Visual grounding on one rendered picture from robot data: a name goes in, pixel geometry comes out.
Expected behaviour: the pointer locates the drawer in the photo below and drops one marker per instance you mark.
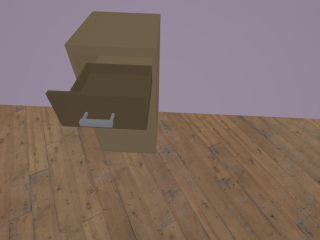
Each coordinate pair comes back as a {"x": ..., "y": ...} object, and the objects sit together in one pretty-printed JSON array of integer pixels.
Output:
[{"x": 102, "y": 89}]

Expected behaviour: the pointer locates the cabinet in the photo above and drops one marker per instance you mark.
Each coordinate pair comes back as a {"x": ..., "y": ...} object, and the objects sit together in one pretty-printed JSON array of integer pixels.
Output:
[{"x": 127, "y": 39}]

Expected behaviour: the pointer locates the handle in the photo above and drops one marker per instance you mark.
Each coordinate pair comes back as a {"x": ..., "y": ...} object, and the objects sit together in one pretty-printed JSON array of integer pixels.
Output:
[{"x": 105, "y": 123}]

